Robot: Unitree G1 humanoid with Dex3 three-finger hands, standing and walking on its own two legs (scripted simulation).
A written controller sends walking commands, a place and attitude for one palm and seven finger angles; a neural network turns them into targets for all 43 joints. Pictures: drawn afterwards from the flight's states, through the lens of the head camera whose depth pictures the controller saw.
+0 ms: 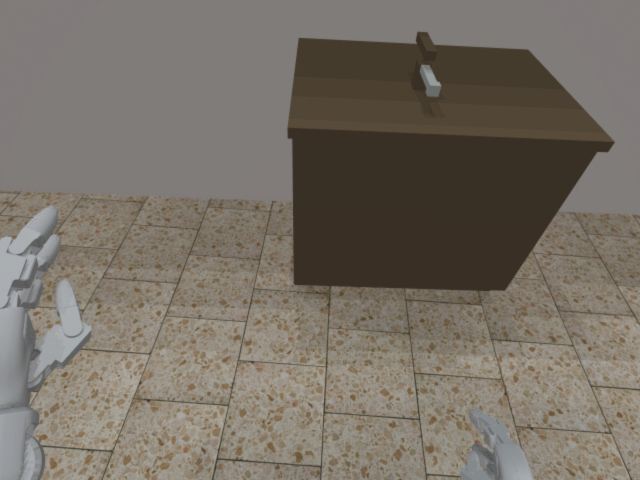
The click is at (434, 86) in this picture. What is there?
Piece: tap's lever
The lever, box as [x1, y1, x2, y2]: [426, 81, 440, 96]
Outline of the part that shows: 428,81 426,89 427,95 437,96 440,88 439,82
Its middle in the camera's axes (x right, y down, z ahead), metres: +0.28 -0.37 +0.97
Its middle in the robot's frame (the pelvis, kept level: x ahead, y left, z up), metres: +1.00 -0.22 +0.04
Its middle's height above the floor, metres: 0.82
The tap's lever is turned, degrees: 0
